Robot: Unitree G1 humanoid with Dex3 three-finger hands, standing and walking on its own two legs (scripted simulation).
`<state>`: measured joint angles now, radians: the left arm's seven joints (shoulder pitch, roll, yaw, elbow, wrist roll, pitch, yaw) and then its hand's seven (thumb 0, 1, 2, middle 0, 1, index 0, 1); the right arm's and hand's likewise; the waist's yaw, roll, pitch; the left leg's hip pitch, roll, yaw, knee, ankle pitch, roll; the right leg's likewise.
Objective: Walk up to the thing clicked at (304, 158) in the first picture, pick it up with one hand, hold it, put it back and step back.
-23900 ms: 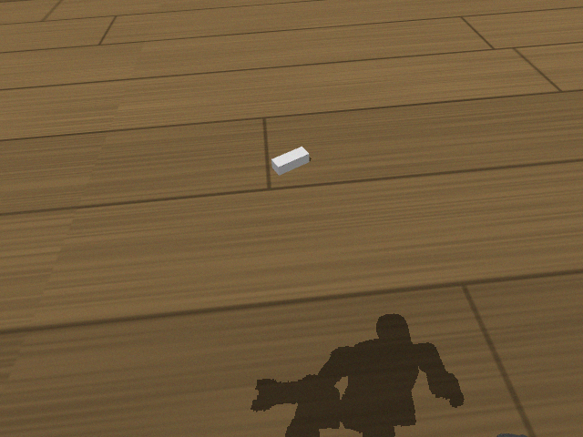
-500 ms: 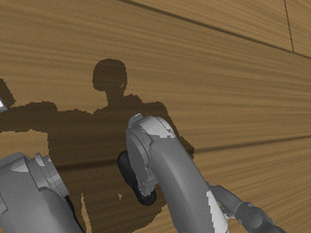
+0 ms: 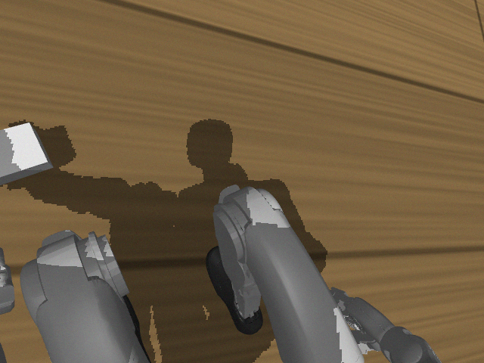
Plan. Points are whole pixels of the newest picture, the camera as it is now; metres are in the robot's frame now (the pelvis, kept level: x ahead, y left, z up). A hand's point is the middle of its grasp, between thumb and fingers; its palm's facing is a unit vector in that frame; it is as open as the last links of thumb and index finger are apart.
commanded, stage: settle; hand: left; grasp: from above
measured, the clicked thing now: out of the picture +0.45 +0.33 -0.23
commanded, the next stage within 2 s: lift in 0.40 s
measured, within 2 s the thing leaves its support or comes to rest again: neither
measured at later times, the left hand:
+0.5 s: hand out of the picture +0.42 +0.33 -0.14, palm faces -0.40 -0.12 -0.91, open 10.0 cm
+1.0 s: hand out of the picture +0.37 +0.35 -0.03, palm faces -0.42 -0.14 -0.90, open 10.0 cm
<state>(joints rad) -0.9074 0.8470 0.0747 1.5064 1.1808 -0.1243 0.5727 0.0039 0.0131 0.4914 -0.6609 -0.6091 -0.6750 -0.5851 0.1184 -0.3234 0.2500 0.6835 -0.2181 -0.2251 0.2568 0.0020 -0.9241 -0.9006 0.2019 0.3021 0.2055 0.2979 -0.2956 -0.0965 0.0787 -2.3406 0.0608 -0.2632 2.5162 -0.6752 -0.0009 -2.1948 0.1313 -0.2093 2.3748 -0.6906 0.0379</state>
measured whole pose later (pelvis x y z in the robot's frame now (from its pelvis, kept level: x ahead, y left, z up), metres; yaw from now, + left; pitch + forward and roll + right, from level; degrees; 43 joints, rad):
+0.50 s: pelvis +0.00 -0.01 +0.02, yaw +5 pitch +30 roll -8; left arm -0.89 0.72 0.04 1.28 1.15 -0.12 0.32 0.00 0.02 0.46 -0.68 -0.58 -0.70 -0.55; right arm 0.15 -0.31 0.13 0.69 -0.13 -0.06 0.16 0.00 -0.92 -0.90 0.20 0.30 0.20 0.30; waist -0.21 -0.02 0.00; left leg -2.32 0.05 -0.18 2.42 -0.63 -0.01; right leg -2.21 0.10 -0.14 2.35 -0.68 0.01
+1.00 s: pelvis -0.01 -0.01 +0.09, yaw +9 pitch +33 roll -7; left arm -0.70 0.63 -0.04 0.97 1.05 -0.09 0.13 0.00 0.04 0.45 -0.67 -0.59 -0.68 -0.56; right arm 0.19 -0.28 0.03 0.67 -0.04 0.03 0.08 0.00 -0.92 -0.90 0.20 0.30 0.21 0.30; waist -0.12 0.03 -0.14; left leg -2.15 0.04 -0.10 2.18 -0.61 0.01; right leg -2.05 0.07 -0.08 2.14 -0.68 0.01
